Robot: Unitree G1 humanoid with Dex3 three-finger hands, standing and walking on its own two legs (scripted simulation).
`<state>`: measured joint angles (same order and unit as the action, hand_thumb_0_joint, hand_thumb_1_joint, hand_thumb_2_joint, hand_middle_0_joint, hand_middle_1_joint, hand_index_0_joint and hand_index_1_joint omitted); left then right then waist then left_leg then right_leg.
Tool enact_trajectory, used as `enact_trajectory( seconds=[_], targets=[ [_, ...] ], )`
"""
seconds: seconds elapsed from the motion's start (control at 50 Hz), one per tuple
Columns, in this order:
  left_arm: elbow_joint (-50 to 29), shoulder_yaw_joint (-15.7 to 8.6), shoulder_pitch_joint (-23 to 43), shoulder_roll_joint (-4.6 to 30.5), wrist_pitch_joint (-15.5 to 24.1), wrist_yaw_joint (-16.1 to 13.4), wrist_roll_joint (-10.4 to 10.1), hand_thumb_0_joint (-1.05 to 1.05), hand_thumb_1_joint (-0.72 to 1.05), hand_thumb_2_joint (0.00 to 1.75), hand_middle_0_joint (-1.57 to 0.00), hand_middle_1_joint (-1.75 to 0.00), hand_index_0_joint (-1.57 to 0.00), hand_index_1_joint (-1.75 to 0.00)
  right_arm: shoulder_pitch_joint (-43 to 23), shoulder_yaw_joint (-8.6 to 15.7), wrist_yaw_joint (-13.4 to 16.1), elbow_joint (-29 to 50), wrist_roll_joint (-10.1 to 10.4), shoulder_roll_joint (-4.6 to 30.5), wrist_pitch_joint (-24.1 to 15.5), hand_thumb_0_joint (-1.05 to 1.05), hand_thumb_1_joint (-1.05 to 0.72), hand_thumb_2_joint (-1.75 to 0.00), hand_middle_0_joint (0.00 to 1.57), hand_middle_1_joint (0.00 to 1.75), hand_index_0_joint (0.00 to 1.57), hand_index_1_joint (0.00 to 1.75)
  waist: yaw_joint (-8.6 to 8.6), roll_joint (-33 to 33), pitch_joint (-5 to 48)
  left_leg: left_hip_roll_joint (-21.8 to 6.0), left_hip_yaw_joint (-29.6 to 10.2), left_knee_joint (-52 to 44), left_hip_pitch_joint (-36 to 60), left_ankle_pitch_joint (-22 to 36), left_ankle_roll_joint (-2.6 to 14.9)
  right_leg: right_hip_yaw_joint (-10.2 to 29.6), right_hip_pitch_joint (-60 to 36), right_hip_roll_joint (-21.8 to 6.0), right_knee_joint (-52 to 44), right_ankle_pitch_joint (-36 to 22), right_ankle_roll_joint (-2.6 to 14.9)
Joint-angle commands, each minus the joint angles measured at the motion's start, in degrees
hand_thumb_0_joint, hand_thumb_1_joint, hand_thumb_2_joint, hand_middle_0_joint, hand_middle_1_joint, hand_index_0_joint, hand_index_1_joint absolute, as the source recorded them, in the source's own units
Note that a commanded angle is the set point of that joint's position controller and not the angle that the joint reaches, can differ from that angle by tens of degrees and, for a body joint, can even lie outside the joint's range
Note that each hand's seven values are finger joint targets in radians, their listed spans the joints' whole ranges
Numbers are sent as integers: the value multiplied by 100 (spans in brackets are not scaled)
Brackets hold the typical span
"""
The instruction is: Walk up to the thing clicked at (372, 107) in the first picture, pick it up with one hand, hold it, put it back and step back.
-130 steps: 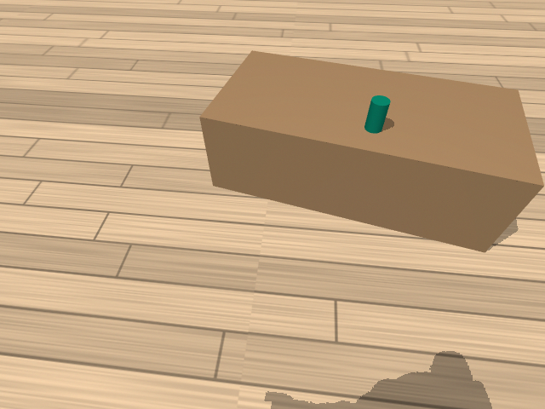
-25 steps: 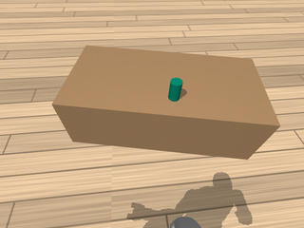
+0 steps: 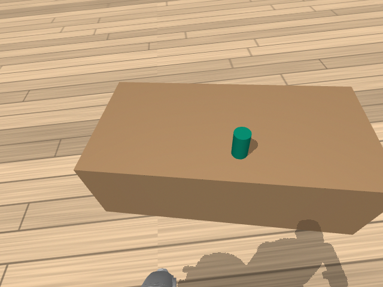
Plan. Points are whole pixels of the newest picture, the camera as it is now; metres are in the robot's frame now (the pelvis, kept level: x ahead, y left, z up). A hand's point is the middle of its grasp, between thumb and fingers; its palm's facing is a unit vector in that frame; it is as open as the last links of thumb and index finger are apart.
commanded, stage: walk up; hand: right
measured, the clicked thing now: (240, 143) +0.70 -0.14 -0.28
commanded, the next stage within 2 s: none
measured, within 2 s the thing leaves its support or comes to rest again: neither
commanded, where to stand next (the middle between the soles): +0.24 +0.08 m, yaw -1 degrees
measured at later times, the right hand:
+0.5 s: hand out of the picture +0.16 -0.18 -0.13, palm faces +0.00 +0.93 -0.37, open 7.4 cm
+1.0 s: hand (282, 253) +0.24 -0.18 -0.14, palm faces -0.01 +0.90 -0.43, open 7.4 cm
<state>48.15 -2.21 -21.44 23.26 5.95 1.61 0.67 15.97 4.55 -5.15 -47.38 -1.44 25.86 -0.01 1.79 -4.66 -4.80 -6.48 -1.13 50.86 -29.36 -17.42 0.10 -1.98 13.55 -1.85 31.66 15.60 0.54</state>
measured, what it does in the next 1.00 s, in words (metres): walks ahead: left foot, then right foot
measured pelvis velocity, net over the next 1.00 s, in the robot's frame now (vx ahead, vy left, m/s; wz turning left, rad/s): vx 0.18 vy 0.10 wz -0.03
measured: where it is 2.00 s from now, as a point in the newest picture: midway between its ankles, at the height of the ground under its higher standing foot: outside the picture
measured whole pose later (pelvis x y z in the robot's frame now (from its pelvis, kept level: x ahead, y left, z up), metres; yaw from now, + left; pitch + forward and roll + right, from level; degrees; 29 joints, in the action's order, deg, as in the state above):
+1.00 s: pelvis +0.18 +0.10 -0.01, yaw -2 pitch -3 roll +0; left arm 54.2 -2.3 -4.2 21.4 -2.2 2.0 0.8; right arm 11.4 1.0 0.9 -57.2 -1.3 21.8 -2.1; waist 0.4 3.0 -5.1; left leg -1.4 0.2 36.9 -13.8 -20.0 -0.9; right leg -1.1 20.7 -0.6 37.5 16.4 1.9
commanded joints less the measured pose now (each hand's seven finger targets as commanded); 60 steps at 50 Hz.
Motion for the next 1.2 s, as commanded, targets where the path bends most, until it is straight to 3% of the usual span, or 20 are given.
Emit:
enact_trajectory(
  seconds=[0.0, 0.08, 0.1, 0.12, 0.14, 0.24, 0.36, 0.44, 0.54, 0.56, 0.58, 0.6, 0.62, 0.68, 0.8, 0.86, 0.9, 1.0, 1.1, 1.18],
  targets=[
    [-441, -626, 34, 1863, 136, -175, 2, 0, 90, 90, -20, -30, -20, -30, -308, 354, 9, 534, -41, 884, -199, 0, -90, -90, 20, 30, 20, 30, 74, 1262, 187, -5, 167, -949, 340, -8, -11, 1177, 255, -1230, -1133, 740, 1170],
    [-500, -496, 457, 1599, 31, -207, 46, 0, 90, 90, -20, -30, -20, -30, 940, 518, 74, 108, -67, 1082, -277, 0, -90, -90, 20, 30, 20, 30, -764, 450, 705, 346, 337, -1759, 2649, 62, 186, 718, 1385, -998, 555, 257, 740],
    [-455, -335, 63, 1148, 6, -202, 30, 0, 90, 90, -20, -30, -20, -30, 1351, 610, 148, -3, -107, 1411, -324, 0, -90, -90, 20, 30, 20, 30, -907, -859, 870, -96, -559, -2541, 3164, -1119, 395, 119, 1877, -459, 2358, 66, 494],
    [-463, -194, -203, 721, -32, -205, -79, 0, 90, 90, -20, -30, -20, -30, 1118, 649, 190, 222, -121, 1814, -369, 0, -90, -90, 20, 30, 20, 30, -688, -1918, 473, -1242, -2928, -3557, 3102, -2076, 644, 69, 3164, 453, 3455, 1378, 178],
    [-275, -350, -110, 1390, -87, -285, -51, 0, 90, 90, -20, -30, -20, -30, 863, 655, 185, 301, 44, 1937, -362, 0, -90, -90, 20, 30, 20, 30, -637, -1105, 306, -1707, -3597, -3860, 2502, -2526, 1046, 523, 2978, 165, 3789, 1500, 276],
    [121, -390, -251, 1437, -122, -146, -157, 0, 90, 90, -20, -30, -20, -30, 247, 360, 294, 408, 107, 1279, -459, 0, -90, -90, 20, 30, 20, 30, -155, -498, -299, -721, -1184, -3650, 1519, -124, 588, 603, 2207, -275, 3187, 117, 174],
    [-89, -315, 437, 1094, -210, -81, -40, 0, 90, 90, -20, -30, -20, -30, 659, 299, 399, 380, 89, 1126, -480, 0, -90, -90, 20, 30, 20, 30, -376, -243, -71, -805, -540, -3411, 2211, 2143, 1013, 372, 2033, -234, 1919, -48, -57],
    [-222, -213, 758, 796, -260, -152, -38, 0, 90, 90, -20, -30, -20, -30, 574, 226, 534, 379, 95, 1008, -407, 0, -90, -90, 20, 30, 20, 30, -307, -189, 209, -755, -69, -2662, 2302, 4906, 738, 3, 1260, -99, 1114, -432, 86],
    [38, -245, 653, 815, -232, -233, 7, 0, 90, 90, -20, -30, -20, -30, 275, 110, 594, 304, 221, 897, -277, 0, -90, -90, 20, 30, 20, 30, -76, 277, 739, -331, 94, -1419, 2068, 3779, 499, -14, -293, 160, -463, -1401, 323],
    [68, -318, 511, 1124, -206, -264, 31, 0, 90, 90, -20, -30, -20, -30, 281, 41, 592, 303, 265, 718, -296, 0, -90, -90, 20, 30, 20, 30, 13, 724, 1049, -155, 172, -928, 1701, 3042, 305, 436, -981, -288, -454, -2590, 514],
    [75, -409, 335, 1371, -197, -288, 14, 0, 90, 90, -20, -30, -20, -30, 386, -61, 592, 318, 307, 492, -314, 0, -90, -90, 20, 30, 20, 30, 131, 1455, 1482, 229, 352, 92, 1066, 1346, 85, 1797, -1617, -1367, -463, -3634, 1020],
    [2, -349, 619, 1314, -203, -290, -67, 0, 90, 90, -20, -30, -20, -30, 636, -92, 637, 179, 279, 415, -235, 0, -90, -90, 20, 30, 20, 30, 26, 1520, 1488, 723, 131, 440, 752, -1587, -52, 2619, -1525, -2091, -529, -3836, 1723],
    [-40, -323, 955, 1379, -244, -301, -49, 0, 90, 90, -20, -30, -20, -30, 458, -20, 705, 51, 192, 670, -160, 0, -90, -90, 20, 30, 20, 30, -2, 1432, 1172, 489, -67, 244, 837, -2273, 71, 2843, -926, -2202, -554, -3125, 1883],
    [6, -178, 1312, 997, -322, -314, -14, 0, 90, 90, -20, -30, -20, -30, 284, -61, 617, -266, 232, 658, -158, 0, -90, -90, 20, 30, 20, 30, -180, 1297, 884, 538, -17, -263, 1121, -1773, 89, 1544, -337, -1307, -656, -2687, 1244],
    [-25, -276, 1939, 1097, -611, -212, 20, 0, 90, 90, -20, -30, -20, -30, 360, -23, 713, -751, 93, 657, -236, 0, -90, -90, 20, 30, 20, 30, -352, 1270, 802, 703, 430, -2167, 1896, 558, -35, 887, 371, -779, -351, -792, 768],
    [10, -263, 1869, 853, -740, -107, -20, 0, 90, 90, -20, -30, -20, -30, -295, 86, 762, -613, -8, 1183, -303, 0, -90, -90, 20, 30, 20, 30, -106, 390, 341, -551, -1464, -2981, 1307, -271, 576, 716, 960, -254, 41, 872, 215],
    [274, -385, 1797, 999, -782, -83, 43, 0, 90, 90, -20, -30, -20, -30, -926, 114, 738, -519, -3, 1318, -324, 0, -90, -90, 20, 30, 20, 30, 49, -107, 47, -1066, -1763, -3099, 467, -269, 1085, 432, 220, -27, 1016, 785, 174],
    [403, -404, 1744, 1032, -672, -14, 37, 0, 90, 90, -20, -30, -20, -30, -858, 18, 731, -557, 63, 1001, -343, 0, -90, -90, 20, 30, 20, 30, -16, -90, 591, -141, -574, -2155, 917, 1127, 360, 582, -407, -279, -30, -1337, 408],
    [382, -329, 2050, 1079, -747, 60, 48, 0, 90, 90, -20, -30, -20, -30, -691, 12, 705, -700, 20, 953, -223, 0, -90, -90, 20, 30, 20, 30, -168, 283, 175, 179, -480, -2470, 1082, -1078, 330, 1174, 561, -567, -908, 1329, 451],
    [539, -322, 1912, 1123, -705, 67, 87, 0, 90, 90, -20, -30, -20, -30, -637, -5, 684, -774, 52, 1012, -259, 0, -90, -90, 20, 30, 20, 30, -142, 539, 448, 46, -637, -2581, 1207, -544, 409, 1008, 191, -471, -847, 739, 368]
  ],
)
